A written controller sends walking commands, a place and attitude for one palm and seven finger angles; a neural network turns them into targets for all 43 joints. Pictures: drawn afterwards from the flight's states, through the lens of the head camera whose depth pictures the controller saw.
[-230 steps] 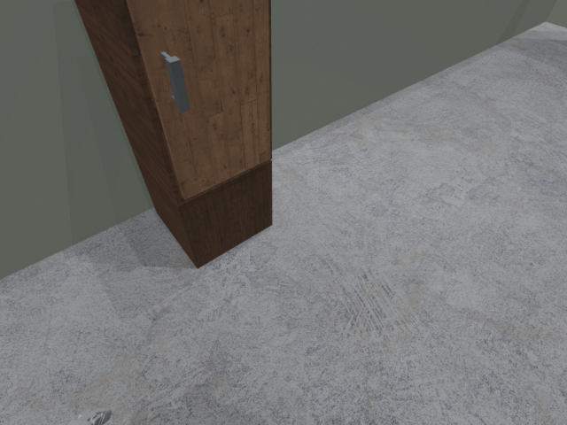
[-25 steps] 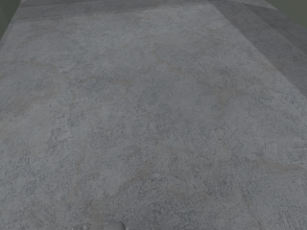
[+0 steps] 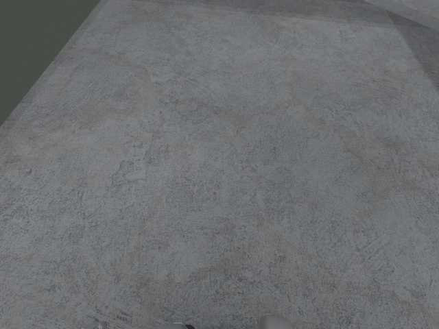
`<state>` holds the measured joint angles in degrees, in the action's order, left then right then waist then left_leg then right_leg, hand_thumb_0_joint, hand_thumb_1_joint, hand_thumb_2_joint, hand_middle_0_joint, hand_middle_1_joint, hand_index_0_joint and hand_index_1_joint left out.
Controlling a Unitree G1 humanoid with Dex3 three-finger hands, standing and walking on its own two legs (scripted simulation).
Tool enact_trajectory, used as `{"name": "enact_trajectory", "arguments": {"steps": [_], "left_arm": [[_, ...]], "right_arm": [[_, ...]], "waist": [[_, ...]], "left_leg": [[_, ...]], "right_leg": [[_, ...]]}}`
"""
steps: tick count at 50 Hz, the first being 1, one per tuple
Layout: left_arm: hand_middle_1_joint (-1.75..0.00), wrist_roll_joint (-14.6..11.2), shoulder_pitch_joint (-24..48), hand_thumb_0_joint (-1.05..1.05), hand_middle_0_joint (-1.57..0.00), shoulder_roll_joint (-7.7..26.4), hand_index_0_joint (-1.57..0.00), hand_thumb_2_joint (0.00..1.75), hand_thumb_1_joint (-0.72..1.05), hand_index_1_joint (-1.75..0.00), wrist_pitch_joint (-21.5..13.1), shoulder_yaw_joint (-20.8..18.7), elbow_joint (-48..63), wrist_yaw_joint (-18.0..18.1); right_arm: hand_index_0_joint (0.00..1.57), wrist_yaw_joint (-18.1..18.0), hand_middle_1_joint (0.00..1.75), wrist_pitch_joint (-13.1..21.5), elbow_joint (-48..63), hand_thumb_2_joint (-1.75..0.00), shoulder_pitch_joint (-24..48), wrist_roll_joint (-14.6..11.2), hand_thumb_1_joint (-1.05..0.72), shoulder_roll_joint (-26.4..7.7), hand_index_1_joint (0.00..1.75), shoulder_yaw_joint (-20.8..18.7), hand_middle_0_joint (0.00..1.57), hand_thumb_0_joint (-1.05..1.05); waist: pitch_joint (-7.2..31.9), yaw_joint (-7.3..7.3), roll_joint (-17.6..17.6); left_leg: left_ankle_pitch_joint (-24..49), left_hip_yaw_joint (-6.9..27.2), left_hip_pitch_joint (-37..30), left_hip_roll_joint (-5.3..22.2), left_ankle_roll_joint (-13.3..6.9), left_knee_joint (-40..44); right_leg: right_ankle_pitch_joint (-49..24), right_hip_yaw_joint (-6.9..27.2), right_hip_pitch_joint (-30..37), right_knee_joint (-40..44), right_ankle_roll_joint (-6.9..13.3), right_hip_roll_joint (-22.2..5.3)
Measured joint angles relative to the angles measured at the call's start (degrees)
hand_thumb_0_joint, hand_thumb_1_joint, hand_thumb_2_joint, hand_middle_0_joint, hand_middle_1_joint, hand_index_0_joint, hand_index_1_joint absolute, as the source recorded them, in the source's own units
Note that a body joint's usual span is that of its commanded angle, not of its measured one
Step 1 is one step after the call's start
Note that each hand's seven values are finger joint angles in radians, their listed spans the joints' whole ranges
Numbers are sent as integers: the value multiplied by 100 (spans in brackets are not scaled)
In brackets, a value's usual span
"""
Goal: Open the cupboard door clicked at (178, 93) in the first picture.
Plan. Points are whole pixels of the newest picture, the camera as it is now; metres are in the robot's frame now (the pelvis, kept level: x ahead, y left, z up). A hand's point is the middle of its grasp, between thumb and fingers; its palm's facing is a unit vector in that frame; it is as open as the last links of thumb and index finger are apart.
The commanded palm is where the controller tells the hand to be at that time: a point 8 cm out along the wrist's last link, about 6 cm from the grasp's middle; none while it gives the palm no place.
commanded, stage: turn to face it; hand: left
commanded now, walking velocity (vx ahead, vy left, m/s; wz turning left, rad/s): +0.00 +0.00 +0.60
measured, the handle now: out of the picture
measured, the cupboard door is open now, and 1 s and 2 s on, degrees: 0 0 0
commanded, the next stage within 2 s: none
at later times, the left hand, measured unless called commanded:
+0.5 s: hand out of the picture +0.01 +0.13 -0.14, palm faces +0.33 -0.90 -0.28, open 7.4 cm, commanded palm none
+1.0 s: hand out of the picture -0.07 +0.18 -0.15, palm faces +0.62 -0.74 -0.28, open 7.4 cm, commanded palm none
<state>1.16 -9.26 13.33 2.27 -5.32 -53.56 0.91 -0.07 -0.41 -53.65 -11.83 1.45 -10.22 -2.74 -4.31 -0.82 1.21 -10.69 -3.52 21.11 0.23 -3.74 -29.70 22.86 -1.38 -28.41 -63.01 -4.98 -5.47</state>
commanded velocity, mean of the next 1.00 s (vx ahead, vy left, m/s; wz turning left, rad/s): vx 0.00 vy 0.00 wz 0.60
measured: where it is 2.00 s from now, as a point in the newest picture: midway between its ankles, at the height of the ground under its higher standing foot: outside the picture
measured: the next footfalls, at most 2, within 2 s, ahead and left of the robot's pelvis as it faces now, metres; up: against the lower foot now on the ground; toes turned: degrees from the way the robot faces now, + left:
right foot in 0.24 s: +0.06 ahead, -0.17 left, +0.00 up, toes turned +7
left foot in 0.70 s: -0.03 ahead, +0.07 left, +0.00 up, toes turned +34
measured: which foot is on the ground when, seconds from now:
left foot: down 0.00-0.24, up 0.26-0.68, down 0.70-1.00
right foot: up 0.00-0.22, down 0.24-0.70, up 0.72-1.00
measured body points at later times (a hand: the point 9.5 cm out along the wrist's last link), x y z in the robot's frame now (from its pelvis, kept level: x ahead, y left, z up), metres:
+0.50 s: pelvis +0.00 -0.08 +0.01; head +0.04 -0.10 +0.45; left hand +0.00 +0.17 -0.12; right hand +0.17 -0.32 -0.15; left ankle -0.05 +0.07 -0.65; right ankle +0.02 -0.18 -0.74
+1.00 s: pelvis -0.02 -0.06 +0.00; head +0.01 -0.03 +0.45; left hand -0.10 +0.22 -0.13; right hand +0.21 -0.20 -0.14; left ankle -0.06 +0.05 -0.74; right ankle +0.08 -0.18 -0.69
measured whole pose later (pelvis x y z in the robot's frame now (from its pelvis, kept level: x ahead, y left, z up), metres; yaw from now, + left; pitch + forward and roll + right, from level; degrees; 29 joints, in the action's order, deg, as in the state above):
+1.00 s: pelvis -0.02 -0.06 +0.00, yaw +37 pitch +0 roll -1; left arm 0.8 -9.3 14.7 2.9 -4.6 -49.8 0.8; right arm 0.8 -2.4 -51.8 -8.4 1.6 -12.7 -3.4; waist -4.6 -0.5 -0.1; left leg -12.7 3.3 17.3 -1.3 -1.0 -29.8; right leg 25.0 -1.3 -23.9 -49.8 -5.2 -4.2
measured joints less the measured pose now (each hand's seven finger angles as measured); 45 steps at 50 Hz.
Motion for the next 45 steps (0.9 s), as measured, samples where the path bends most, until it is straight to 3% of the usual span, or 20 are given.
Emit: {"name": "enact_trajectory", "arguments": {"steps": [8, 12, 13, 15, 18, 21, 25, 29, 33, 35, 36, 38, 40, 45], "left_arm": [[-30, -37, 60, 1, -20, 26, -20, 90, 91, -30, 41, 14, 167, 35], [-30, -63, 51, 1, -20, -52, -20, 90, 91, -30, -65, 106, 346, 31], [-30, -33, 20, 1, -20, -89, -20, 90, 90, -30, -120, 127, 381, 39], [-30, 2, -53, 1, -20, -195, -20, 90, 90, -30, -138, 210, 409, 47], [-30, 19, -219, 1, -20, -306, -20, 90, 90, -30, -132, 268, 390, 64], [-30, 28, -309, 1, -20, -357, -21, 90, 90, -30, -160, 313, 336, 60], [-30, 46, -394, 1, -20, -380, -21, 90, 90, -30, -190, 354, 302, 40], [-30, 68, -494, 1, -20, -323, -21, 90, 90, -30, -175, 346, 243, 20], [-31, 70, -585, 1, -20, -147, -21, 90, 90, -30, -117, 256, 147, 7], [-31, 27, -675, 1, -20, -24, -21, 90, 90, -30, -75, 186, 120, -9], [-30, 9, -652, 1, -20, 68, -21, 90, 90, -30, -22, 146, 81, -13], [-30, 3, -578, 1, -20, 199, -21, 90, 90, -30, 126, 84, 12, 16], [-30, -9, -475, 1, -20, 259, -20, 90, 90, -30, 188, 32, -19, 17], [-30, -16, -238, 1, -20, 252, -20, 90, 91, -30, 120, 21, 171, -30]], "right_arm": [[21, 52, 30, -108, 48, -89, 51, 14, -91, -105, 30, -112, 21, 1], [21, 72, 30, -216, 87, -89, 66, -3, -91, -257, 30, -207, 21, 1], [21, 78, 30, -248, 96, -89, 72, -25, -91, -311, 30, -244, 21, 1], [21, 79, 30, -320, 82, -89, 79, -5, -91, -427, 30, -319, 21, 1], [20, 124, 30, -383, 65, -89, 97, 24, -91, -547, 30, -365, 20, 1], [20, 154, 30, -378, 81, -89, 128, 14, -91, -598, 30, -360, 20, 1], [20, 168, 30, -438, 43, -90, 215, 4, -91, -602, 30, -319, 20, 1], [20, 177, 30, -458, 15, -90, 385, -21, -91, -558, 30, -241, 20, 1], [20, 179, 30, -374, 104, -90, 540, -44, -91, -468, 30, -151, 20, 1], [20, 191, 30, -270, 204, -90, 573, -30, -91, -446, 30, -109, 20, 1], [20, 186, 30, -213, 236, -90, 617, -29, -91, -396, 30, -102, 20, 1], [20, 160, 30, -121, 279, -89, 645, -38, -91, -315, 30, -60, 20, 1], [20, 106, 30, -97, 302, -89, 607, -26, -91, -268, 30, -38, 20, 1], [21, 75, 30, -147, 226, -89, 493, -7, -91, -245, 30, -21, 21, 1]], "waist": [[59, -77, -218], [121, -83, -327], [135, -49, -365], [151, -43, -461], [176, -30, -430], [111, -59, -349], [1, -5, -232], [-97, 110, -134], [-143, 229, -10], [-99, 250, 45], [-137, 264, 148], [-166, 282, 220], [-150, 245, 181], [-88, 176, 28]], "left_leg": [[147, 556, -30, -138, 199, 151], [76, 858, 153, -256, 392, -153], [-213, 896, 271, -275, 430, -429], [-1118, 846, 598, -305, 494, -1487], [-1240, 568, 970, -213, 586, -3041], [-1080, 400, 1019, -17, 721, -3599], [-1176, 284, 775, 176, 818, -3255], [-1350, 109, 375, 255, 801, -2377], [-1225, -160, -171, 223, 678, -1154], [-512, -234, -490, 183, 496, -376], [-480, -226, -432, 112, 381, -470], [-678, -153, -359, 67, 258, -635], [-684, -7, -377, 47, 228, -532], [-349, 335, -459, -51, 218, -94]], "right_leg": [[237, 90, 453, 1342, -22, 194], [-263, 4, 1080, 2772, 81, 344], [-544, -72, 1158, 2973, 308, 342], [-492, -260, 1202, 2858, 514, 292], [-461, -452, 1434, 3066, 556, 142], [-544, -666, 1623, 3278, 566, 0], [-555, -962, 1724, 3357, 555, -178], [-493, -1235, 1705, 3255, 497, -339], [-321, -1507, 1601, 2925, 369, -522], [-129, -1573, 1405, 2456, 267, -643], [238, -1364, 1202, 1974, 176, -685], [791, -825, 748, 931, 63, -506], [695, -508, 412, 283, 13, -315], [226, -133, 170, 411, -42, -90]]}}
